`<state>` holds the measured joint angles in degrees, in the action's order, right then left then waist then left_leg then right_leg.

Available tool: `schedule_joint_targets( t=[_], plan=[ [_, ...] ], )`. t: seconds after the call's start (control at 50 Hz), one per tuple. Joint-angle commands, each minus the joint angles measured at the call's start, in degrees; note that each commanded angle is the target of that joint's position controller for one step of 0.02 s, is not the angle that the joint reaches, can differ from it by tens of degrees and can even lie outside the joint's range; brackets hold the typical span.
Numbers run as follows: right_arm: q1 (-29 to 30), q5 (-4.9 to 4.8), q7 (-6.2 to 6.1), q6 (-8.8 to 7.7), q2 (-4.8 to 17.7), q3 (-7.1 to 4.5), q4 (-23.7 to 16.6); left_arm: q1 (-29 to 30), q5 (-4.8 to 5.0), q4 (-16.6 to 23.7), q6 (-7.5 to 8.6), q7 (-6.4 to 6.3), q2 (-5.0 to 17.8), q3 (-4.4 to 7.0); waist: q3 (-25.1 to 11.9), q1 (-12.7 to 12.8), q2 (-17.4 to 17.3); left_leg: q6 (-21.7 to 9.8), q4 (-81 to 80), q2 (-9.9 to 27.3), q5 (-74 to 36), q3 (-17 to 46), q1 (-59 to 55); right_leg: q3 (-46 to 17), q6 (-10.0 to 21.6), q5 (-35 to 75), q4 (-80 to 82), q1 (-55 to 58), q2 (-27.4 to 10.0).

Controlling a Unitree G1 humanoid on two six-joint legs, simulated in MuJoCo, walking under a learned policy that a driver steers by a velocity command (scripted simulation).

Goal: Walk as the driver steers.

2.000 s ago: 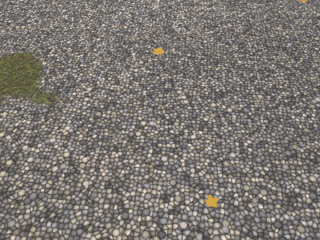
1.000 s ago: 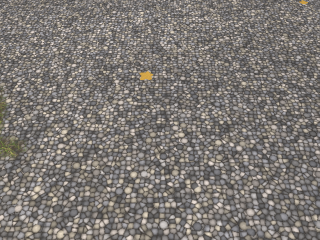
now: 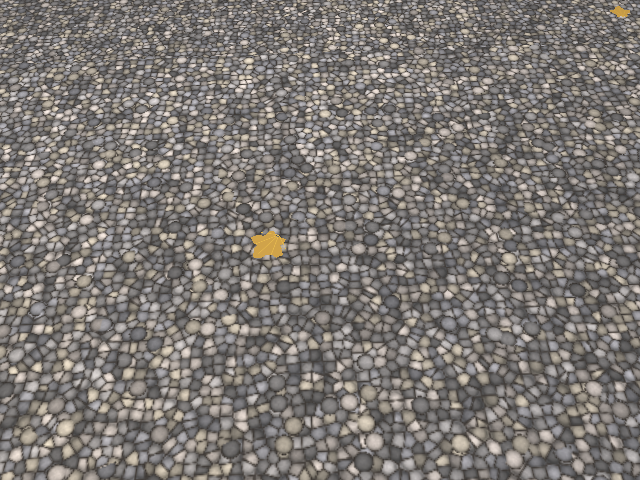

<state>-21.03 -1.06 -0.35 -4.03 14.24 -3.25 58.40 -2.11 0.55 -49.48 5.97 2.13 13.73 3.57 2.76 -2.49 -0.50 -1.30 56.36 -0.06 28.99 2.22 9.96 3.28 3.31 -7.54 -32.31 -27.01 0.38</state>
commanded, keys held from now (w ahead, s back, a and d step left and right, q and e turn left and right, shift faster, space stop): no key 1.00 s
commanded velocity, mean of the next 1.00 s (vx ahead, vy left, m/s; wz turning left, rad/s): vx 0.10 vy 0.00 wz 0.00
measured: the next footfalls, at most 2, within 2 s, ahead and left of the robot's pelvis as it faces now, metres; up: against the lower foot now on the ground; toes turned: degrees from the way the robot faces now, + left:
left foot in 0.38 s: +0.25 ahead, +0.13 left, +0.00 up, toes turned +1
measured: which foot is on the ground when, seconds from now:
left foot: up 0.00-0.36, down 0.38-1.00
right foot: down 0.00-1.00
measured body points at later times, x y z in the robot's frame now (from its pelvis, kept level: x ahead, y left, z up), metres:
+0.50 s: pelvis +0.15 +0.01 +0.01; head +0.17 +0.02 +0.46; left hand +0.23 +0.27 -0.14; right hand +0.28 -0.24 -0.11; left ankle +0.21 +0.13 -0.72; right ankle +0.10 -0.09 -0.72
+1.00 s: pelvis +0.16 +0.03 +0.01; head +0.17 +0.03 +0.46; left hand +0.17 +0.28 -0.14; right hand +0.27 -0.23 -0.13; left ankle +0.21 +0.13 -0.72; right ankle +0.10 -0.09 -0.72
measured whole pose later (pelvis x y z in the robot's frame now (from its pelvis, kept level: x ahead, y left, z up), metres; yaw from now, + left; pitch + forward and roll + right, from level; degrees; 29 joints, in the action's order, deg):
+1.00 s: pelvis +0.16 +0.03 +0.01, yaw +0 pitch -1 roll +0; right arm -4.8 0.0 -1.5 0.7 12.4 -3.0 60.1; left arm -13.4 -0.4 -63.6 0.1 -2.2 12.0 1.2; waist 2.3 0.9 -0.2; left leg -1.3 30.0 -0.5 11.2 -1.1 17.6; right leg 2.7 -0.2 -20.9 -29.2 -7.0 -1.0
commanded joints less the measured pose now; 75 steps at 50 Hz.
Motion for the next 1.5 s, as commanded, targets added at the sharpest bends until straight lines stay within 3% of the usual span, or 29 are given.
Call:
schedule_joint_targets(
  t=[0.02, 0.04, 0.08, 0.1, 0.14, 0.2, 0.28, 0.34, 0.36, 0.38, 0.4, 0.42, 0.44, 0.46, 0.52, 0.6, 0.72, 1.08, 1.5],
  plan=[
    [2.5, -0.96, -0.31, -2.63, 7.3, -1.15, -5.0, -10.0, -0.64, -0.2, 0.16, -0.39, 8.0, 1.52, -10.6, 5.4, 3.6, -0.6, 18.9, 3.8, -3.8, 2.4, 28.6, -24.7, 11.2, 21.3, 13.4, 32.0, -19.0],
    [3.4, -0.03, -0.79, -2.12, 6.9, -1.64, -5.0, -7.4, -1.02, -0.1, 0.31, -0.16, 6.5, 1.15, -7.9, 3.7, 1.7, 0.0, 15.7, 5.2, -5.5, 1.7, 25.5, -19.0, 10.7, 30.0, 14.0, 24.9, -16.9],
    [0.8, 0.18, -1.06, -0.38, 4.3, -1.63, -4.4, -6.5, -1.76, -1.1, 0.54, -0.03, 4.6, 0.47, -7.7, 0.8, 4.0, 0.3, 10.9, 6.5, -7.2, 1.7, 18.8, -13.2, 9.9, 36.4, 16.0, 18.2, -14.4],
    [0.2, 0.26, -1.18, 0.28, 3.1, -1.49, -4.2, -6.6, -1.85, -1.8, 0.61, -0.22, 4.7, 0.31, -7.4, 0.0, 4.4, 0.8, 8.5, 6.4, -8.2, 1.2, 17.4, -11.0, 10.2, 39.0, 16.7, 16.1, -13.8],
    [2.1, 0.84, -1.44, 1.07, 2.7, -1.46, -5.2, -6.3, -1.94, -2.7, 0.49, -1.09, 6.1, 0.36, -7.1, -0.8, 4.9, 1.8, 1.5, 6.2, -12.5, 0.7, 17.0, -7.8, 10.6, 42.4, 17.4, 14.4, -12.9],
    [7.2, 1.15, -1.3, 1.58, 2.4, -0.91, -6.4, -5.8, -1.61, -3.4, -0.52, -2.17, 7.6, 0.45, -7.9, 0.3, 5.1, 2.4, -11.2, 5.6, -21.1, -0.6, 13.5, -3.8, 8.9, 40.4, 17.6, 13.8, -10.8],
    [12.3, 0.81, -1.08, 2.32, 3.9, -1.06, -7.3, -8.1, -1.36, -5.5, -1.72, -2.49, 8.1, 0.25, -7.1, 2.4, 5.1, 2.3, -19.3, 4.5, -24.3, -0.7, 11.3, -5.0, 8.5, 30.8, 17.4, 16.2, -11.5],
    [12.8, 1.4, -0.9, 2.24, 4.4, -1.29, -7.2, -6.9, -0.5, -6.2, -2.61, -2.68, 7.4, -0.14, -5.7, 1.1, 4.5, 0.7, -27.2, 3.6, -24.7, -1.3, 7.4, -6.6, 7.0, 21.3, 13.5, 16.3, -11.4],
    [12.0, 1.9, -0.91, 2.07, 5.2, -1.51, -6.7, -8.1, -0.13, -6.7, -2.76, -2.72, 6.5, -0.43, -5.7, 0.6, 3.2, -0.3, -32.5, 3.6, -31.3, -1.0, 3.6, -6.5, 4.8, 16.2, 11.3, 15.8, -9.4],
    [11.0, 2.26, -1.17, 1.91, 7.9, -2.05, -6.4, -10.5, -0.92, -6.9, -2.64, -2.79, 5.2, -0.82, -7.2, 1.8, -0.2, -1.4, -32.7, 7.1, -45.6, 2.5, -1.7, -5.4, 2.2, 9.8, 8.0, 14.1, -6.4],
    [12.1, 2.08, -1.47, 2.13, 10.4, -2.34, -6.6, -16.8, -1.77, -8.1, -2.43, -2.71, 4.4, -0.78, -8.9, 6.4, -5.9, -4.9, -29.4, 10.9, -53.1, 5.7, -7.4, -3.3, -0.1, -1.9, 6.7, 9.5, -2.3],
    [13.0, 1.73, -1.32, 2.57, 6.7, -1.55, -6.0, -17.6, -1.68, -8.8, -2.8, -3.04, 2.7, -1.27, -9.9, 6.4, -9.1, -7.4, -29.7, 11.8, -47.7, 6.9, -6.4, -2.2, -1.7, -9.1, 7.0, 9.9, -1.4],
    [14.8, 1.23, -0.86, 2.87, 4.7, -1.22, -6.1, -14.7, -1.41, -8.3, -3.47, -3.25, 3.8, -1.24, -8.2, 5.6, -7.9, -6.6, -30.7, 10.1, -39.0, 6.6, -2.8, -2.1, -2.2, -8.8, 8.3, 11.5, -1.5],
    [16.4, 1.2, -0.58, 3.02, 4.4, -1.12, -6.4, -12.4, -1.04, -8.2, -4.24, -3.55, 5.2, -0.95, -6.6, 4.9, -5.7, -5.0, -31.0, 8.1, -34.8, 5.0, -0.6, -1.9, -2.1, -8.0, 8.3, 11.9, -1.6],
    [15.9, 1.28, -0.45, 2.46, 5.5, -1.28, -5.4, -11.2, -0.98, -8.5, -5.6, -3.84, 6.0, -0.76, -6.3, 4.3, -3.6, -3.4, -29.8, 6.0, -36.2, 2.9, 0.0, -2.7, -1.6, -3.8, 8.2, 13.3, -2.4],
    [15.6, 1.09, -0.77, 2.44, 5.1, -1.13, -4.0, -10.8, -0.77, -9.5, -5.53, -3.82, 5.8, -0.74, -7.5, 3.7, -1.6, -3.9, -27.9, 5.4, -41.1, 2.0, -2.0, -2.7, -1.9, 0.6, 7.4, 14.7, -3.0],
    [16.7, 1.03, -0.96, 3.21, 4.9, -1.04, -2.7, -11.4, -0.8, -11.1, -6.02, -4.04, 5.1, -0.86, -5.8, 3.6, 0.0, -4.0, -28.1, 4.6, -37.4, 1.4, -1.3, -2.5, -2.2, -1.2, 7.5, 14.5, -3.1],
    [17.1, 1.13, -1.5, 4.41, 4.1, -0.56, 0.4, -15.3, -1.05, -13.6, -5.22, -4.55, 3.4, -1.72, -1.1, 3.0, 0.1, -2.4, -31.0, 2.8, -23.6, 0.5, 0.0, -2.5, -2.2, -10.4, 10.4, 10.7, -3.3],
    [14.0, 0.97, -1.84, 4.39, 3.3, 0.12, 2.9, -20.4, -0.9, -13.8, -4.57, -4.59, 1.4, -2.07, -0.5, 2.7, 0.7, -2.2, -31.0, 2.4, -24.1, 0.4, 0.3, -2.4, -2.0, -9.3, 11.2, 10.4, -3.2]
  ],
)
